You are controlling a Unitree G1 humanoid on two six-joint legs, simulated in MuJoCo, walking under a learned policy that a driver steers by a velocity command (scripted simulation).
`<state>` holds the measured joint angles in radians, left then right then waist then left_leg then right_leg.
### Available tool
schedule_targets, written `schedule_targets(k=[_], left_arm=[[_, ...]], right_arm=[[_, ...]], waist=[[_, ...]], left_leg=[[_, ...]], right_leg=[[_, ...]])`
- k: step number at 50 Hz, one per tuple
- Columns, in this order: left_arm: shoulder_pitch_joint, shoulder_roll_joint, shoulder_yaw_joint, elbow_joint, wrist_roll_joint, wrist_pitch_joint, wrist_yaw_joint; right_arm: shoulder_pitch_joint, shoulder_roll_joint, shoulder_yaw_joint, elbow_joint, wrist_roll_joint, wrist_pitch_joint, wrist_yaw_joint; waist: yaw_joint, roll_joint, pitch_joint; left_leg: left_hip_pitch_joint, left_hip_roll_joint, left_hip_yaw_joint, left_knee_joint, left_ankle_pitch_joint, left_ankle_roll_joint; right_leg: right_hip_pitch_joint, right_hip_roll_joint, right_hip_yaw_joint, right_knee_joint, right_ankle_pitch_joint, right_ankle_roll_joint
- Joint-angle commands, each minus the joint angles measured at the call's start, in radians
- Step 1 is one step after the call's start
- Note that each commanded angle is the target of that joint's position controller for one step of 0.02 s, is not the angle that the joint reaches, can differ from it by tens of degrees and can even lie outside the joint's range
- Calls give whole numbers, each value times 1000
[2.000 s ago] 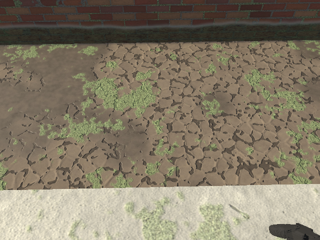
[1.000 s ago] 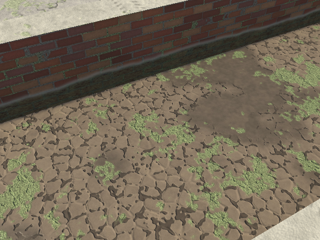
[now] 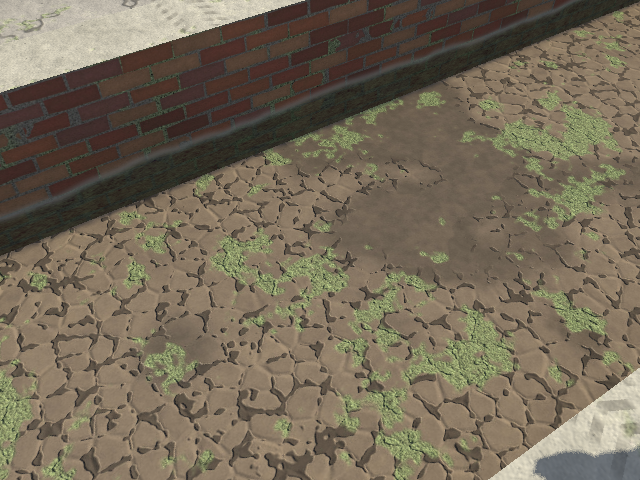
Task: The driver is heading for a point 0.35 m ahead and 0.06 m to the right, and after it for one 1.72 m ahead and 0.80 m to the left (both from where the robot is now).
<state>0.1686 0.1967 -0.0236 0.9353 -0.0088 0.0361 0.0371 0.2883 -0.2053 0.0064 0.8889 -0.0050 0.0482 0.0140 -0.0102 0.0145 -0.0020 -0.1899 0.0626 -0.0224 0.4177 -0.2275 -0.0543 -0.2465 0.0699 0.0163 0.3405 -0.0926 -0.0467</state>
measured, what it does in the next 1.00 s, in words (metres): shifts its weight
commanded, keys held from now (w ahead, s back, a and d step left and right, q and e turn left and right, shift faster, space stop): no key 0.06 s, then w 0.94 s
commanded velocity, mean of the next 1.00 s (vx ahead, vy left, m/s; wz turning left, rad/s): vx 0.36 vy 0.00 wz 0.00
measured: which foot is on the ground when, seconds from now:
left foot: down 0.00-1.00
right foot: down 0.00-1.00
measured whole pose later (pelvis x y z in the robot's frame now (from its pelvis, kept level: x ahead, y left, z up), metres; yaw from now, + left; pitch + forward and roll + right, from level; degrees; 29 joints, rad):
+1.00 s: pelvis +0.06 +0.00 -0.02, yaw +0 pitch -2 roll +0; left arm 0.02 0.18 -0.03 0.71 -0.03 0.08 0.05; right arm 0.15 -0.17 0.02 0.69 -0.01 0.04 -0.02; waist 0.01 0.01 0.00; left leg -0.14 0.04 0.00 0.59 -0.42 -0.04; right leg -0.25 0.04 -0.04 0.63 -0.34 -0.06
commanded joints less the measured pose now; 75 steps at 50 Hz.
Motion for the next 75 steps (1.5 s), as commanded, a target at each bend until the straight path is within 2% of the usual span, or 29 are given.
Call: schedule_targets(k=[1, 5, 6, 7, 10, 12, 14, 16, 17, 20, 24, 26, 28, 29, 30, 31, 34, 36, 39, 40, 41, 42, 43, 45, 48, 54, 73, 74, 75], left_arm=[[-14, 115, 25, -33, 0, -3, 2], [-13, 99, 17, -9, 5, 2, -2], [-29, 117, 29, -13, -2, 9, 0], [-27, 134, 34, -9, -4, 15, 2], [-53, 129, 40, -20, -10, 28, 1], [-78, 110, 38, -36, -5, 26, 4], [-105, 92, 32, -54, 4, 18, 3], [-127, 86, 23, -84, 17, 8, 3], [-118, 85, 19, -98, 23, 4, 9], [-88, 107, 23, -108, 2, -3, 17], [-30, 167, 40, -112, -10, 11, 31], [-22, 176, 47, -120, -16, 11, 34], [-66, 174, 48, -134, -18, 10, 36], [-91, 167, 47, -140, -20, 11, 38], [-169, 135, 44, -172, -19, 8, 27], [-158, 124, 41, -182, -14, 5, 24], [-226, 100, 35, -231, -4, 3, 19], [-233, 72, 26, -259, 3, 7, 14], [-191, 80, 28, -268, 6, 12, 11], [-178, 89, 32, -269, 2, 14, 11], [-127, 107, 34, -252, -19, 21, 20], [-151, 128, 39, -258, -29, 28, 21], [-166, 134, 39, -267, -26, 35, 20], [-223, 125, 35, -290, -24, 40, 18], [-255, 97, 26, -311, -24, 29, 12], [-266, 72, 18, -336, -12, 27, 1], [-254, 52, 14, -397, -10, 7, 2], [-295, 50, 17, -414, -8, 2, -8], [-269, 44, 17, -410, 1, -2, -12]], right_arm=[[20, -80, -14, -38, -1, -12, -2], [36, -59, -4, -13, -5, -13, -3], [50, -98, -17, 0, 8, -16, -17], [53, -108, -22, 1, 6, -17, -22], [20, -88, -20, -17, -1, -16, -28], [17, -92, -20, -25, -1, -21, -32], [39, -127, -31, -28, -1, -25, -35], [32, -157, -42, -33, 8, -33, -39], [-13, -144, -38, -57, 5, -32, -47], [-50, -99, -25, -87, -2, -37, -52], [-37, -63, -16, -110, -2, -40, -55], [-44, -62, -12, -121, -1, -42, -58], [-36, -54, -8, -127, -3, -47, -55], [-32, -49, -7, -127, -3, -49, -54], [-71, -58, -11, -160, -11, -40, -59], [-57, -74, -16, -171, -13, -32, -61], [-56, -104, -22, -206, -12, -2, -65], [-109, -103, -20, -232, -7, 14, -68], [-172, -82, -21, -274, -4, 21, -63], [-171, -66, -19, -284, -4, 16, -62], [-128, -27, -8, -264, 8, -1, -60], [-154, -18, -2, -271, 5, -8, -58], [-186, -24, -3, -276, 0, -13, -53], [-189, -8, 3, -277, -2, -21, -41], [-166, -10, 3, -272, -3, -29, -37], [-182, -36, -4, -297, 5, -30, -33], [-163, -19, 2, -359, 5, -35, -25], [-197, -36, 0, -385, 2, -24, -29], [-189, -49, -7, -386, -3, -19, -31]], waist=[[6, -24, -11], [11, -24, -23], [20, 3, -21], [20, -4, -22], [23, -14, 42], [15, 15, 58], [-5, 81, 61], [-10, 129, 89], [3, 129, 74], [14, 70, 17], [28, -115, -16], [35, -117, -30], [13, -111, -49], [3, -100, -54], [-2, -47, -38], [5, -10, -110], [-23, 61, -118], [-1, 95, -102], [26, 25, -135], [27, -19, -155], [20, -91, -208], [31, -126, -134], [37, -121, -81], [19, -110, -40], [10, -63, -66], [24, 12, -44], [14, 2, -53], [24, 21, -15], [27, 29, -66]], left_leg=[[-70, 21, -22, -56, -9, 30], [-48, 18, -29, -101, -82, 34], [-34, 10, -30, -90, -102, 42], [-37, 0, -23, -76, -174, 55], [-89, -16, -32, -51, -322, 92], [-81, 1, -76, -66, -332, 111], [-45, 58, -180, -121, -374, 147], [-16, 128, -277, -141, -344, 193], [-9, 124, -264, -125, -230, 200], [3, 27, -141, -5, -19, 153], [-103, -88, 34, 193, -47, 78], [-150, -97, 58, 245, -63, 65], [-90, -93, 65, 213, -58, 65], [-48, -91, 68, 194, -13, 66], [-10, -60, 36, 195, 210, 64], [85, -37, 11, 218, 373, 71], [230, 69, -82, 218, 755, 123], [213, 104, -102, 214, 838, 143], [91, 0, -22, 246, 561, 88], [21, -42, 10, 261, 387, 66], [-26, -90, 59, 256, 20, 47], [-72, -99, 76, 254, -114, 40], [-81, -96, 77, 243, -155, 37], [-17, -84, 79, 183, -73, 41], [85, -57, 61, 160, 47, 50], [56, -15, -10, 98, 34, 74], [59, -25, -18, 115, 108, 87], [43, 0, -45, 128, 320, 89], [83, 10, -53, 144, 384, 92]], right_leg=[[64, -148, 152, -83, -91, -23], [59, -141, 151, -117, -215, -4], [52, -122, 142, -102, -222, -19], [45, -112, 133, -84, -276, -28], [-42, -85, 105, -18, -428, -37], [-99, -63, 75, 48, -393, -30], [-163, -32, 21, 158, -302, -16], [-231, -44, -13, 226, -213, -6], [-203, -62, -6, 194, -181, -4], [-81, -50, 16, 179, -155, -14], [108, -130, 152, 126, 71, -99], [148, -195, 222, 128, 241, -143], [120, -181, 192, 152, 321, -137], [104, -159, 163, 173, 348, -123], [58, -138, 92, 272, 520, -108], [26, -105, 44, 322, 525, -83], [-161, -63, -11, 364, 226, -25], [-165, -68, -26, 333, 71, -5], [47, -78, -25, 263, 344, -15], [141, -102, -15, 268, 477, -36], [224, -140, 50, 222, 412, -68], [176, -194, 125, 165, 350, -94], [125, -211, 159, 126, 277, -103], [32, -191, 151, 98, 110, -87], [-16, -136, 113, 103, 4, -57], [-23, -75, 31, 136, -119, -19], [-24, -78, 22, 173, -57, -8], [-52, -83, 0, 230, 101, -10], [-49, -80, -6, 237, 130, -9]])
